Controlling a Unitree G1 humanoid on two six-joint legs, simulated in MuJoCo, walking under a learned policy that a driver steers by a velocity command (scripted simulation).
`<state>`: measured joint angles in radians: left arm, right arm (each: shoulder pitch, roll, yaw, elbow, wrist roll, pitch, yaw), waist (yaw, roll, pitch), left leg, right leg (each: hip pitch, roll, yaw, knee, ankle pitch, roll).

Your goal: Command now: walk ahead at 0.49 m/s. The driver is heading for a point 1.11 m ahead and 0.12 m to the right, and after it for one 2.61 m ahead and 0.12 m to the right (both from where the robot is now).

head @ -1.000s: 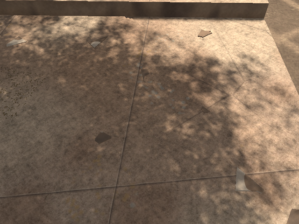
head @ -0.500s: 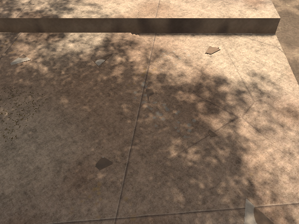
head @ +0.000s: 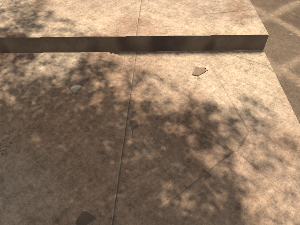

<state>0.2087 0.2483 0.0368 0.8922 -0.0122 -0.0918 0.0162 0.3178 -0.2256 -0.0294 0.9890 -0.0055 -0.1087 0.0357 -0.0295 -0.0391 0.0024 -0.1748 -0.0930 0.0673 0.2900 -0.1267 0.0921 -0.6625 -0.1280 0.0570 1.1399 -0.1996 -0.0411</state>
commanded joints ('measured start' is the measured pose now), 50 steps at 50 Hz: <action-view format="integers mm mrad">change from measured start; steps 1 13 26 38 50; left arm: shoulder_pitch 35 -170 93 246 117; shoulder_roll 47 84 110 140 84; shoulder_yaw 14 20 33 44 40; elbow -42 -128 -3 86 16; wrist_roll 13 -9 18 -4 -6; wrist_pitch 3 -31 -32 7 -7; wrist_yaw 7 -48 -40 -4 -2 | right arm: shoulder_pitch -40 84 -62 -413 -143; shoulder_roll -132 -189 -90 -74 -90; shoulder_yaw -21 -40 -29 -17 -34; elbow -55 -7 -102 -224 -122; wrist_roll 1 27 13 26 -6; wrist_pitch -18 33 30 5 -4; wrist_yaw -20 -41 -43 3 2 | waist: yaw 47 16 12 95 43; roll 76 115 -16 -23 123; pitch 54 38 3 97 -36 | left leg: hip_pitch -107 190 -530 -552 -9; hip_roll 279 344 240 180 324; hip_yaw -207 -183 -121 -78 -310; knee -207 0 743 253 -104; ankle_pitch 69 225 8 150 106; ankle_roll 171 83 -62 -34 129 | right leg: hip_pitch -21 155 516 743 75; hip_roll -42 73 -89 -134 -17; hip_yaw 1 -74 86 15 14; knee -140 -644 -1005 -965 47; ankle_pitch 161 107 314 283 -76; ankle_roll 28 -28 -189 -144 -13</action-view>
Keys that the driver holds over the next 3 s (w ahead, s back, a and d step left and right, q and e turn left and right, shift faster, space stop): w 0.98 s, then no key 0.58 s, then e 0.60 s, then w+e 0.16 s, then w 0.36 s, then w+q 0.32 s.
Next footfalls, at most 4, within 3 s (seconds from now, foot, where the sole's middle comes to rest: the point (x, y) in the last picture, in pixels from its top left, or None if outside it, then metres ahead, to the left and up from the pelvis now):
0.30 right None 0.34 -0.17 -0.78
0.86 left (136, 197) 0.65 0.07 -0.78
1.32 right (177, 164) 0.82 -0.14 -0.78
1.56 left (130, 179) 0.75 0.10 -0.78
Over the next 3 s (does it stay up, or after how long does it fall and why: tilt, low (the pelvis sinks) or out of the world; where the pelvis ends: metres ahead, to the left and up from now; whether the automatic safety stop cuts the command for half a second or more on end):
stays up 0.97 -0.20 0.00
